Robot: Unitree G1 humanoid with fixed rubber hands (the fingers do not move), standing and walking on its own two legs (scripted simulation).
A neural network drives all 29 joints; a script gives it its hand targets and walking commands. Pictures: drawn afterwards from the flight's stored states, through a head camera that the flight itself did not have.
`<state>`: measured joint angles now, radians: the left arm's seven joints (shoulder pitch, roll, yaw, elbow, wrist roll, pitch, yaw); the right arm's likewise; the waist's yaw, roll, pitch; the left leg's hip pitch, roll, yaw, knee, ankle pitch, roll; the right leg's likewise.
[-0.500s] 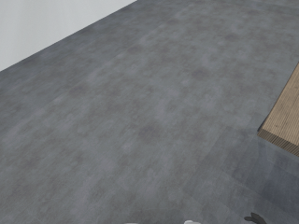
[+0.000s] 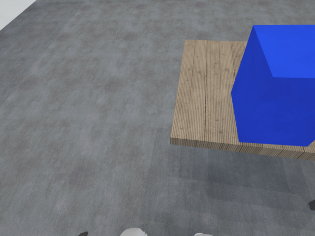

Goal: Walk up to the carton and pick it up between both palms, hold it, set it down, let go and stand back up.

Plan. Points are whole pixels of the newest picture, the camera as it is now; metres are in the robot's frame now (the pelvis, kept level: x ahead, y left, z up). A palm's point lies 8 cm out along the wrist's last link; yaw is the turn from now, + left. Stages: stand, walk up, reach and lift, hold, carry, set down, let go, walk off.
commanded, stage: walk up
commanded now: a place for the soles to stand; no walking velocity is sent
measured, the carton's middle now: (281, 88) +0.54 -0.35 +0.04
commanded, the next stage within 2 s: none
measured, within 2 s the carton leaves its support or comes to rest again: neither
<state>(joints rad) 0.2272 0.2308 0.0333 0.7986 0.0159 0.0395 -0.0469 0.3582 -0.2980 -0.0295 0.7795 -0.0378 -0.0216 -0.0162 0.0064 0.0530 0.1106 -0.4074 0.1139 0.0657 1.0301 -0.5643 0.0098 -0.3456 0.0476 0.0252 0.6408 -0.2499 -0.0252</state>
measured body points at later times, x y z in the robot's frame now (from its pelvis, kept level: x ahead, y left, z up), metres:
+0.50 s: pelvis +0.10 -0.08 -0.01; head +0.12 -0.10 +0.43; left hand +0.30 +0.12 -0.13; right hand +0.03 -0.35 -0.15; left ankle +0.11 +0.09 -0.69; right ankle +0.13 -0.23 -0.72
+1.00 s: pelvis +0.11 -0.08 +0.00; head +0.12 -0.09 +0.45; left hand +0.32 +0.09 -0.13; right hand +0.05 -0.33 -0.14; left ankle +0.16 +0.02 -0.72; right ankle +0.11 -0.22 -0.72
